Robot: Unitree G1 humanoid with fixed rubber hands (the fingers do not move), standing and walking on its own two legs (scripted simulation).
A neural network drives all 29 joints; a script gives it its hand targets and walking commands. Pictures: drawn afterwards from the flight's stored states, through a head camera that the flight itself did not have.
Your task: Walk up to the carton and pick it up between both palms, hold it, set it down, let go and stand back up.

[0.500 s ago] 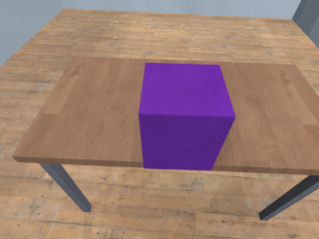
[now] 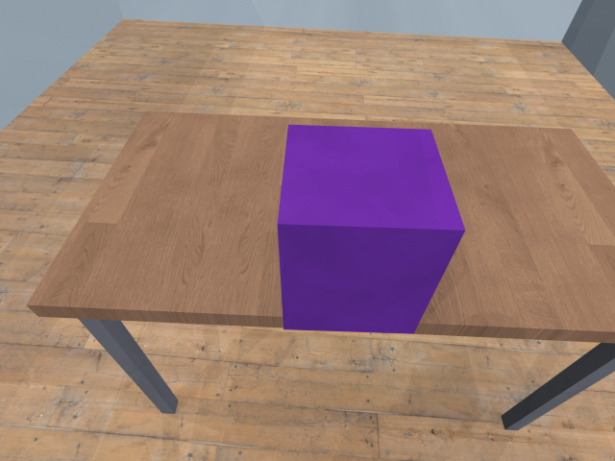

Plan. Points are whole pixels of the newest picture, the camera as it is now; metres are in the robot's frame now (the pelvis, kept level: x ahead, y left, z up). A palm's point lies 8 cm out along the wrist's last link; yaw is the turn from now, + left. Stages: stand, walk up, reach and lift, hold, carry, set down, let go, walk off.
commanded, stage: walk up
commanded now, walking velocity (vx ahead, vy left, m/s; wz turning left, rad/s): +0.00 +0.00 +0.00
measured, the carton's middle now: (353, 234) +0.44 -0.06 +0.04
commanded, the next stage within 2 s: stand in 0.36 s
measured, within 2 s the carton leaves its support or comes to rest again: neither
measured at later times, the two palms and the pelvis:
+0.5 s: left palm out of the picture -0.05 +0.20 -0.15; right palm out of the picture -0.04 -0.20 -0.15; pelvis +0.00 +0.00 +0.00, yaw +0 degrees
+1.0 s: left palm out of the picture +0.15 +0.10 -0.09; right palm out of the picture +0.14 -0.20 -0.10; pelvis -0.05 -0.06 +0.00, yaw -4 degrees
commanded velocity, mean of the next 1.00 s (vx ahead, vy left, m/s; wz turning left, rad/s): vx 0.00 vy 0.00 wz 0.00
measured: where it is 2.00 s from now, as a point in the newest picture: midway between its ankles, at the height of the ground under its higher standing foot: outside the picture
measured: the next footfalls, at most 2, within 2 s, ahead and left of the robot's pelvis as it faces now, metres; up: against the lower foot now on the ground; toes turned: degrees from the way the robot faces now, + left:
none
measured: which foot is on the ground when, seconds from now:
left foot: down 0.00-1.00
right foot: down 0.00-1.00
